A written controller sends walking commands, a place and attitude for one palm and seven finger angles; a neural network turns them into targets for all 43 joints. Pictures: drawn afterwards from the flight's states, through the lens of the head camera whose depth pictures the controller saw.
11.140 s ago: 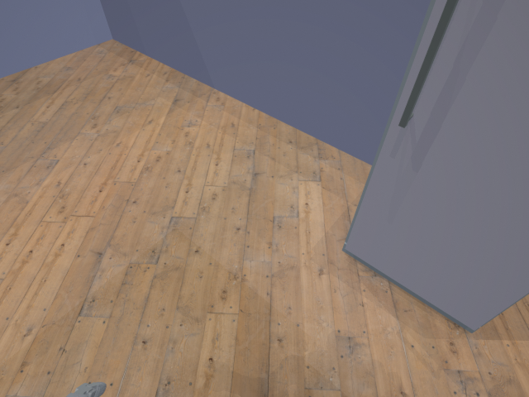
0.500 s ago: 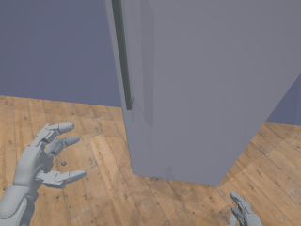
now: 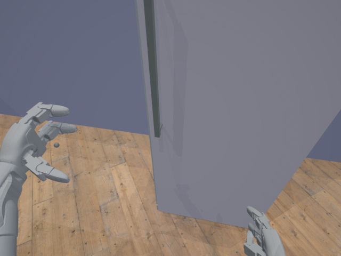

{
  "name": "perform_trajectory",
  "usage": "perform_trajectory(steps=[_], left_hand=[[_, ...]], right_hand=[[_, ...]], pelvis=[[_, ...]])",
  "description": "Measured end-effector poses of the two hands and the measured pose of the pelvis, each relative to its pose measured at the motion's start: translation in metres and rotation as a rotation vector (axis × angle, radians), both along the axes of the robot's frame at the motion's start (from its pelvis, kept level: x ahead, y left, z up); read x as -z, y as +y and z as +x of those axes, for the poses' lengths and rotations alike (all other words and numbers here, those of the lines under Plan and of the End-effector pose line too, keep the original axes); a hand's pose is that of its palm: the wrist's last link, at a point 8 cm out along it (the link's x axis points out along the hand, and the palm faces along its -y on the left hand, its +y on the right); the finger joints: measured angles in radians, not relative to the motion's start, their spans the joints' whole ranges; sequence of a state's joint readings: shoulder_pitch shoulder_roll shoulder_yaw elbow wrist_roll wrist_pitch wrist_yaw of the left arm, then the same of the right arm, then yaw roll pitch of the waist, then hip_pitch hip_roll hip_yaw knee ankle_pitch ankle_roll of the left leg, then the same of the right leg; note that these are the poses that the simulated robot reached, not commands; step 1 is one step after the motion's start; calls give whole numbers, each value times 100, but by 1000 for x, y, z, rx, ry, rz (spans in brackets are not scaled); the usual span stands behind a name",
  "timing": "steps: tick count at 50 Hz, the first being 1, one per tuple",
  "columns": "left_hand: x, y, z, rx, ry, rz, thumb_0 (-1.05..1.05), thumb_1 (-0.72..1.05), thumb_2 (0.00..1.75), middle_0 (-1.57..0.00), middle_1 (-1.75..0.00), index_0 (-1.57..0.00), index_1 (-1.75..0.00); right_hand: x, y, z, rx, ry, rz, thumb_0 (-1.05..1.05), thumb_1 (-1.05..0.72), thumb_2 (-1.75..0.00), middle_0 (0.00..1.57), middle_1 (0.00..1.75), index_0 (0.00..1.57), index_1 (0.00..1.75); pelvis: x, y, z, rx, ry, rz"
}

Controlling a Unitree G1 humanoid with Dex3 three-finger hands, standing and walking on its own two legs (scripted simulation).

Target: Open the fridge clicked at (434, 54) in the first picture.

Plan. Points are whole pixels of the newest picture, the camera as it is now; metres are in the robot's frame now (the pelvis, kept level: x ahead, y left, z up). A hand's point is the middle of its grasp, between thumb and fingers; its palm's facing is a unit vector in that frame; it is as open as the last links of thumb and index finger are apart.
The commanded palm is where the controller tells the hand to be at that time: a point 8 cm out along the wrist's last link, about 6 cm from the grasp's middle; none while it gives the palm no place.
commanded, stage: raise the hand to about handle height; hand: left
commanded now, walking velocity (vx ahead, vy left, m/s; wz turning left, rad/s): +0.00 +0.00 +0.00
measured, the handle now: (155, 71) +0.49 +0.11 +0.22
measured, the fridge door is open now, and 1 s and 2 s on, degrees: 0 0 0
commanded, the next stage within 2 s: move the hooked fingers beside the handle in 0.64 s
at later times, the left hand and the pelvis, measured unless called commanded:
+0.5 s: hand (58, 131) +0.28 +0.27 +0.19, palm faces +0.05 -1.00 -0.08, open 14.0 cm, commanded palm +0.24 +0.31 +0.20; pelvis +0.00 -0.01 +0.00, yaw -1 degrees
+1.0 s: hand (75, 125) +0.30 +0.24 +0.19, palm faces +0.01 -1.00 -0.07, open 14.0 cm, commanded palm +0.27 +0.29 +0.19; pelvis -0.01 -0.02 +0.00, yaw +0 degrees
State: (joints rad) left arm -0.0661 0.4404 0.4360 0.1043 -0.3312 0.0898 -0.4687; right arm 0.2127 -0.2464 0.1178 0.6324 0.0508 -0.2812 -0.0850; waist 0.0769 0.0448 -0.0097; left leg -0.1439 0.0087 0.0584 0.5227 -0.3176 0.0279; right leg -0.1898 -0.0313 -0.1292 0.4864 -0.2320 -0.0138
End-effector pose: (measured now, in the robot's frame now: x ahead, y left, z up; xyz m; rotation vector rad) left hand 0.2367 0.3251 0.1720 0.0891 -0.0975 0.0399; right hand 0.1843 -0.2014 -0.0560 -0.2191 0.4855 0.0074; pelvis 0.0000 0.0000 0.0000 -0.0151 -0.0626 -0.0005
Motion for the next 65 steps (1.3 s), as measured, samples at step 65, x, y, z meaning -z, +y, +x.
perform_trajectory(steps=[65], left_hand=[[-19,-34,67,33,45,-34,-1,-50,30,-31,-120,-30,-120]], right_hand=[[13,-56,-33,139,94,-23,2,-90,-90,20,30,20,30]], pelvis=[[-2,-18,-3,22,20,20]])
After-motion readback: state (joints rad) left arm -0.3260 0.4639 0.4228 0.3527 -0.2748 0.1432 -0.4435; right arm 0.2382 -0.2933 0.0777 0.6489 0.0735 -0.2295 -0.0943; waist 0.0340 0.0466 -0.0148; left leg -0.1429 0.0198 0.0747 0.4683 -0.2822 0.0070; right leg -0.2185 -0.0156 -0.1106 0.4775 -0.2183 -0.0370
